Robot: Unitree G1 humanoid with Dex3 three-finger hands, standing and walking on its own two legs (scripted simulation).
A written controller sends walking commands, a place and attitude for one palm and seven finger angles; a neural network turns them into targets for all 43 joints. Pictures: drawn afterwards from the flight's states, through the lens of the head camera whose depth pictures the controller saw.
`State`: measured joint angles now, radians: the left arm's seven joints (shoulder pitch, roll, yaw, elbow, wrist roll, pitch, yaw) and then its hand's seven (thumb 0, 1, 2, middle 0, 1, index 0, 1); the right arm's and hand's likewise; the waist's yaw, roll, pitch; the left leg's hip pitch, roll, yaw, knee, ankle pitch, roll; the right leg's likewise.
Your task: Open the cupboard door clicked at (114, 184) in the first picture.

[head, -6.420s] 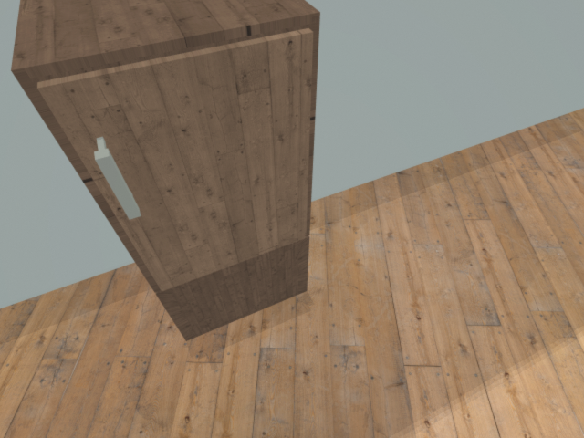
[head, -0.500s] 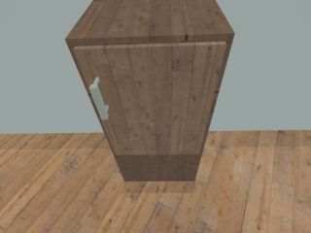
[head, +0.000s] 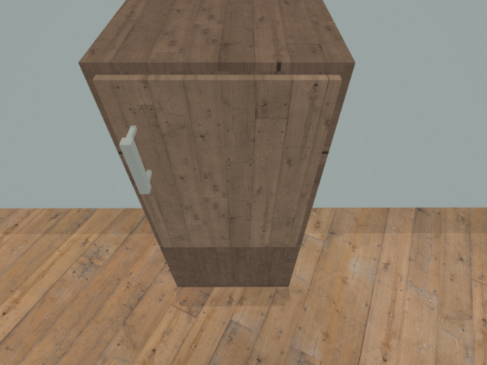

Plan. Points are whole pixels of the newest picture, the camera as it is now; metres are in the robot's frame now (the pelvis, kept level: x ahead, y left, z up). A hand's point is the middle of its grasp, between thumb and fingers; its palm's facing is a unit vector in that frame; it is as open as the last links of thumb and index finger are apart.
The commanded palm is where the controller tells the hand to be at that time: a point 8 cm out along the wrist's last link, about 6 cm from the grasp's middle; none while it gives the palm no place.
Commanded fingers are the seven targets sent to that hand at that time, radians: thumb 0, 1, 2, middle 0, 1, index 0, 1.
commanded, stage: look again from close up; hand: left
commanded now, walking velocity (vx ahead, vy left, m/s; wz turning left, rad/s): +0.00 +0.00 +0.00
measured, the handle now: (139, 161) +0.49 +0.24 +0.04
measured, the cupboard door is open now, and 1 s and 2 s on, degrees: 0 0 0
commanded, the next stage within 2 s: shuffle to correct the standing spot in 0.12 s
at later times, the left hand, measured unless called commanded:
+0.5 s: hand out of the picture +0.02 +0.20 -0.18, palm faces +0.04 -0.97 -0.24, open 7.3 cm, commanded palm none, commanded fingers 0.00 0.90 0.90 -0.20 -0.30 -0.20 -0.30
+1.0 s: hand out of the picture +0.01 +0.20 -0.18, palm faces -0.02 -0.98 -0.21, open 7.3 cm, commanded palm none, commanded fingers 0.00 0.90 0.90 -0.20 -0.30 -0.20 -0.30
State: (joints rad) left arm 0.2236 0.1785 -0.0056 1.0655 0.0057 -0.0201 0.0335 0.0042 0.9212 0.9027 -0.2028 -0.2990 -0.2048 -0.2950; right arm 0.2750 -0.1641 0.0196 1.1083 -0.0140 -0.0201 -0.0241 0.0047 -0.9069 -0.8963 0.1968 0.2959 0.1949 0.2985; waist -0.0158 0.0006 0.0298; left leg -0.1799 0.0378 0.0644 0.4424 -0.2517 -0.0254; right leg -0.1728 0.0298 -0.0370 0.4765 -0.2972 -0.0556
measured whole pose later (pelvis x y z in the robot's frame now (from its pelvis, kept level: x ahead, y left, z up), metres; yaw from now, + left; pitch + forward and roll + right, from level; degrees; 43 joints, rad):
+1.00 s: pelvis -0.02 +0.02 -0.01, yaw +0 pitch +1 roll -1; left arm 0.25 0.16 0.01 1.04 0.02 0.00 0.04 0.01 0.92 0.90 -0.20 -0.30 -0.20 -0.29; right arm 0.30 -0.17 -0.01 1.06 -0.02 0.01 -0.02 0.01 -0.91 -0.90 0.20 0.30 0.20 0.30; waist -0.03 0.01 0.04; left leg -0.31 0.05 0.04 0.58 -0.29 -0.01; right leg -0.21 0.02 -0.04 0.50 -0.29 -0.02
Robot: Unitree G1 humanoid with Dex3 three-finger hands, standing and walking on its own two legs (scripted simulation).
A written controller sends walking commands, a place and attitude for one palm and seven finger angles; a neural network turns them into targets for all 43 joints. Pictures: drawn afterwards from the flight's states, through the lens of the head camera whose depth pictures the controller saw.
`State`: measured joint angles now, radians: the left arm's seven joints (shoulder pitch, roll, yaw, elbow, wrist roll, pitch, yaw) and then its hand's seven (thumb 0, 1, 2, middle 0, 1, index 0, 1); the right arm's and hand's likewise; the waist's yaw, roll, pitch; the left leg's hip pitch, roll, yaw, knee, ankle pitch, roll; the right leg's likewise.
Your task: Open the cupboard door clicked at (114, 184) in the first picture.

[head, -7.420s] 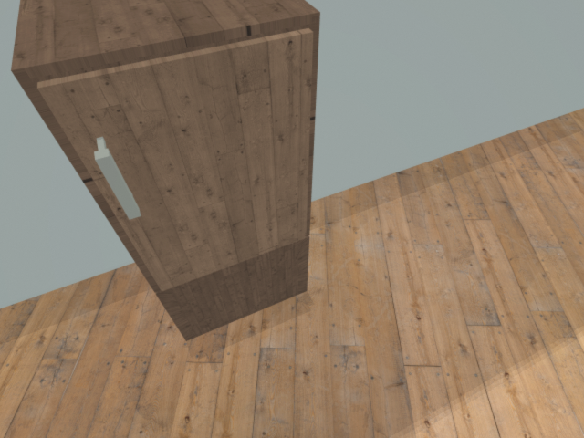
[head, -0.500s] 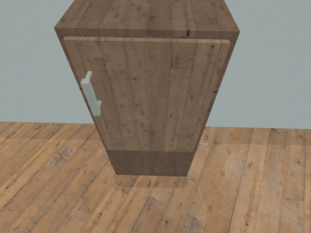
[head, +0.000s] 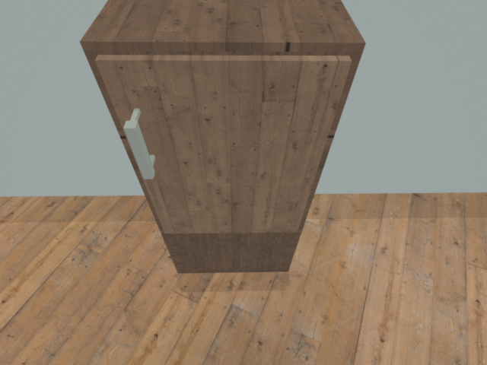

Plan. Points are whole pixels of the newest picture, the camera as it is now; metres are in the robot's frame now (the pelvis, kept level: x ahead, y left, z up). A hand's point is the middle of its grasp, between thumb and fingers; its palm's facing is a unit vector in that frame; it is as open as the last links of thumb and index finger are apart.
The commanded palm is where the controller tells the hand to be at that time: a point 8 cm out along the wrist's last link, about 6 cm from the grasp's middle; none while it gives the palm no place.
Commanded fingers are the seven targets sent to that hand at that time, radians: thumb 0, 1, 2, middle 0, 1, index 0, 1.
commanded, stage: come to a stop and stand still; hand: left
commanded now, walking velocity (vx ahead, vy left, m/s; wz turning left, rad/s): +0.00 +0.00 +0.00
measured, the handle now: (142, 145) +0.51 +0.23 +0.05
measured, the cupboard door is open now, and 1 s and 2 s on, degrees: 0 0 0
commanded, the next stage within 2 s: look again from close up in 0.54 s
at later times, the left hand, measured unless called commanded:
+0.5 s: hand out of the picture +0.05 +0.16 -0.17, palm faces +0.02 -0.97 -0.23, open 7.3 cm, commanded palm none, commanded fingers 0.00 0.90 0.90 -0.20 -0.30 -0.20 -0.30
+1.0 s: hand out of the picture +0.05 +0.18 -0.17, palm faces +0.02 -0.97 -0.25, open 7.3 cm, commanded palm none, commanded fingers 0.00 0.90 0.90 -0.20 -0.30 -0.20 -0.30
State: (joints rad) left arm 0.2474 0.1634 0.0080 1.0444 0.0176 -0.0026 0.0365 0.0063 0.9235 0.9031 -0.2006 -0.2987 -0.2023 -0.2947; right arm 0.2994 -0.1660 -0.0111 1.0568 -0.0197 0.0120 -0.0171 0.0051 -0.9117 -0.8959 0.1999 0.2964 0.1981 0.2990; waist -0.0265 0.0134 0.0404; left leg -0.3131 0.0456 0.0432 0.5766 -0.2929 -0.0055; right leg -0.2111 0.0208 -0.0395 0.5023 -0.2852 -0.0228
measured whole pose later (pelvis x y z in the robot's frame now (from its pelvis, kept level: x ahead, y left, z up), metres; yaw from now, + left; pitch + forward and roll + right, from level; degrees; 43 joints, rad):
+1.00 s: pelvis +0.03 -0.02 +0.01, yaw +0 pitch -1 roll +1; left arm 0.25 0.22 0.01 1.09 0.01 -0.01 0.03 0.01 0.91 0.90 -0.20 -0.30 -0.20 -0.29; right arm 0.20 -0.20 0.01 1.11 -0.01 -0.02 -0.03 0.00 -0.91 -0.90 0.20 0.30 0.20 0.30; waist 0.01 -0.02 0.02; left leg -0.17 0.03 0.05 0.46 -0.27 -0.02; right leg -0.10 0.02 -0.04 0.45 -0.34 -0.04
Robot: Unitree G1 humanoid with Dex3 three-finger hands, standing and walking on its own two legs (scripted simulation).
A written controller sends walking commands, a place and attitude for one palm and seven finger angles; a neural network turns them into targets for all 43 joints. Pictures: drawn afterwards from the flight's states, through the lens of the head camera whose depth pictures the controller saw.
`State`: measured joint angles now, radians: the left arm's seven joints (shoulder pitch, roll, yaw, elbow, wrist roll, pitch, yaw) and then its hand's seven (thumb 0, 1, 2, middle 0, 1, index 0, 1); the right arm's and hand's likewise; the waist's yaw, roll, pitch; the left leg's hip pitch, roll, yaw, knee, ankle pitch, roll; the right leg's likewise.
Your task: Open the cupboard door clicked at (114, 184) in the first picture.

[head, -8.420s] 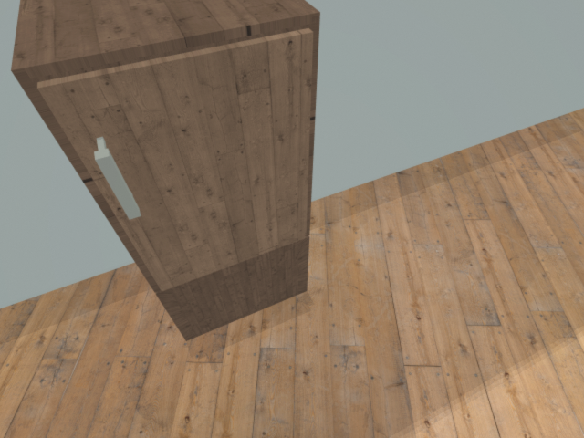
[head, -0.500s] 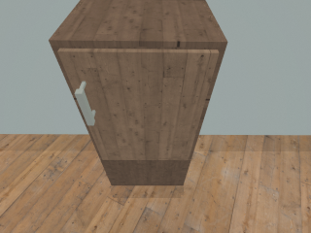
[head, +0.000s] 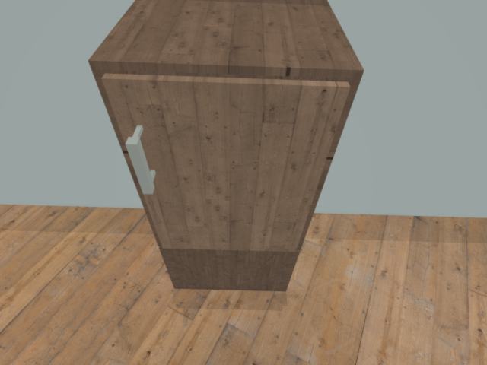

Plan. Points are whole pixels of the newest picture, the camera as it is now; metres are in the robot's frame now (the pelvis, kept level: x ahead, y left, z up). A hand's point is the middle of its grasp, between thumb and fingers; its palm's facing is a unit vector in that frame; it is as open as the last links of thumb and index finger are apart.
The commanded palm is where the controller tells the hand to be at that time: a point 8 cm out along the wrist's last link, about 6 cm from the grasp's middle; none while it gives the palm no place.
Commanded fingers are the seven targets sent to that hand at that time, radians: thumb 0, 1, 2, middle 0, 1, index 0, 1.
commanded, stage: look again from close up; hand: left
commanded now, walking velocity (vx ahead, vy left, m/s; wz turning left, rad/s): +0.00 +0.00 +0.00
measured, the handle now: (143, 160) +0.48 +0.24 +0.04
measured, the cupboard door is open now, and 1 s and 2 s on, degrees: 0 0 0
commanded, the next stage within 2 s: raise the hand with hooked fingers in 0.12 s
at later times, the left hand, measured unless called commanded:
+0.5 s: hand (121, 334) +0.17 +0.20 -0.01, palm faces +0.09 -0.99 -0.05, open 7.9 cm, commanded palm +0.10 +0.26 -0.05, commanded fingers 0.00 0.55 0.75 -0.23 -0.53 -0.23 -0.53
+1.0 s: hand (94, 326) +0.17 +0.24 -0.01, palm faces +0.05 -1.00 -0.05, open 10.7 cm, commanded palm +0.14 +0.29 +0.00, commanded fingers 0.00 -0.03 0.50 -0.27 -0.90 -0.27 -0.90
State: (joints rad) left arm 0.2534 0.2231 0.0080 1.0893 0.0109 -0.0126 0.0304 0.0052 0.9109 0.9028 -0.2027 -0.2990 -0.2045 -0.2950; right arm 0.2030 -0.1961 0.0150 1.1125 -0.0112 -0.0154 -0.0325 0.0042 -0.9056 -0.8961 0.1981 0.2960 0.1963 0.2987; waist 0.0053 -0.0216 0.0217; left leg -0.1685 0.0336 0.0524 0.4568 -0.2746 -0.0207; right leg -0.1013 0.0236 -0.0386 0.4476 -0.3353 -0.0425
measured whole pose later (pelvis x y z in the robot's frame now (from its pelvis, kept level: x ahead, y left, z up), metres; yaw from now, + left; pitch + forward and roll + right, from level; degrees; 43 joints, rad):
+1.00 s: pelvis -0.07 +0.01 -0.06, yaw +1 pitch +11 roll -2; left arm 0.23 0.30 0.28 0.16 -0.33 -0.32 -0.33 0.01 0.19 0.60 -0.25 -0.76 -0.26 -0.75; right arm 0.29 -0.22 0.04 0.61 0.03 -0.24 -0.08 0.01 -0.90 -0.90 0.20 0.30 0.20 0.30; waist -0.02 0.04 -0.10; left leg -0.78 0.05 -0.01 1.00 -0.40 0.00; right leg -0.68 0.02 -0.09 0.97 -0.48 -0.04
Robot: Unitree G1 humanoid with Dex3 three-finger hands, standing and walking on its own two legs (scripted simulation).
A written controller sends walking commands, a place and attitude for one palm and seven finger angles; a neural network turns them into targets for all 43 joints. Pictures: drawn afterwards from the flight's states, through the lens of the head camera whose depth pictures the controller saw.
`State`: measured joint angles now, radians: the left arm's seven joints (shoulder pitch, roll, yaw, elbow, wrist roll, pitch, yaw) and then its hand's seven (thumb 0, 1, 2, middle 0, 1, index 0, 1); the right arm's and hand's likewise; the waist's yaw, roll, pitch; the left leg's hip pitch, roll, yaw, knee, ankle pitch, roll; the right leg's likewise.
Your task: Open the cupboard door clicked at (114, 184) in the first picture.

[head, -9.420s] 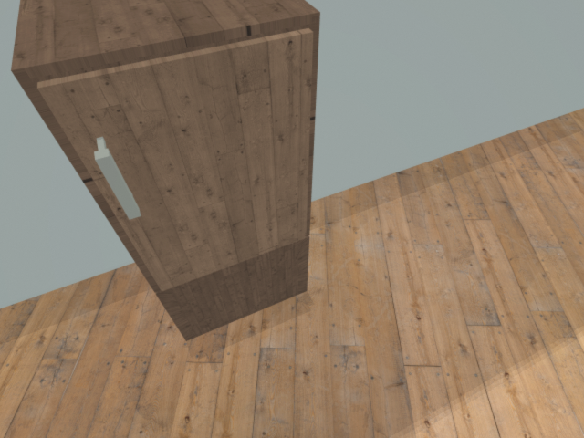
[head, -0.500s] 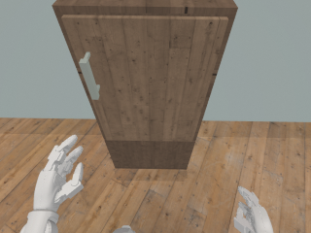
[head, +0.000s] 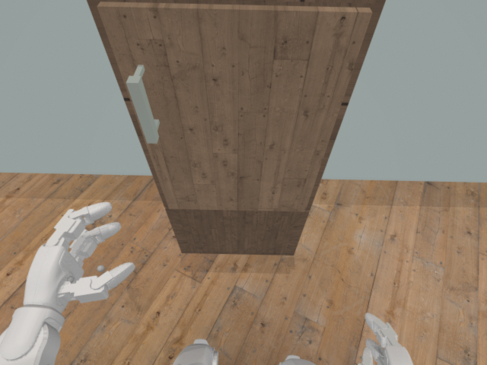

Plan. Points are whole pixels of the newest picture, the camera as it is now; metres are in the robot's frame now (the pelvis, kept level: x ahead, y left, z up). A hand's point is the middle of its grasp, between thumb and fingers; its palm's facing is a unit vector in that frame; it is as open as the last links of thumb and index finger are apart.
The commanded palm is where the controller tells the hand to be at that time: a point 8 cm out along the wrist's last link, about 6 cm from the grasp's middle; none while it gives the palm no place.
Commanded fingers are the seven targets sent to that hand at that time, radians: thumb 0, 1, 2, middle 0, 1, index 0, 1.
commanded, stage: raise the hand with hooked fingers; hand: left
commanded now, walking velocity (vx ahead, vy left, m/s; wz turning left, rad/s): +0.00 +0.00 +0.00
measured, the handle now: (146, 106) +0.56 +0.22 +0.10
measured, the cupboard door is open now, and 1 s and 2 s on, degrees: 0 0 0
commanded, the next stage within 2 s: move the hooked fingers beside the handle in 1.32 s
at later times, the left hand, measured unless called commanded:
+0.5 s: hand (64, 234) +0.28 +0.27 +0.10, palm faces +0.06 -1.00 -0.05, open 13.5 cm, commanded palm +0.25 +0.32 +0.10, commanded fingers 0.00 -0.50 0.30 -0.30 -1.20 -0.30 -1.20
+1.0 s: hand (54, 203) +0.31 +0.28 +0.13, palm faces +0.04 -1.00 -0.02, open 13.9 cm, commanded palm +0.27 +0.33 +0.13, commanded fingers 0.00 -0.50 0.30 -0.30 -1.20 -0.30 -1.20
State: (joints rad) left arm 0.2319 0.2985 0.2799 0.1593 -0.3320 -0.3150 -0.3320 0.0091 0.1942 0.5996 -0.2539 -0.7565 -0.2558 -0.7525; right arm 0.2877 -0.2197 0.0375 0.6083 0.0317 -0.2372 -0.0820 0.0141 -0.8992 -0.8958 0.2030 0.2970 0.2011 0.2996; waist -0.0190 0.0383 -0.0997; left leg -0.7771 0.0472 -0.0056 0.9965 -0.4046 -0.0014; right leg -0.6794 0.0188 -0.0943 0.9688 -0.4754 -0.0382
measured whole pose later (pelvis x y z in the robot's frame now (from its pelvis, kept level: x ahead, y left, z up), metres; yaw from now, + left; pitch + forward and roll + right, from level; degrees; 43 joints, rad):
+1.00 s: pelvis +0.01 +0.01 +0.03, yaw +0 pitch +6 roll -1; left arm -0.08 0.43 0.43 0.42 -0.36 -0.19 -0.49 -0.01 -0.49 0.30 -0.30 -1.20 -0.30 -1.20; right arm 0.30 -0.29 0.04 0.59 0.06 -0.20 -0.10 0.01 -0.90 -0.90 0.20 0.30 0.20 0.30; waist 0.00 0.03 -0.06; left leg -0.54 0.03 0.01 0.76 -0.33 0.01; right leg -0.44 0.02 -0.07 0.73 -0.39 -0.03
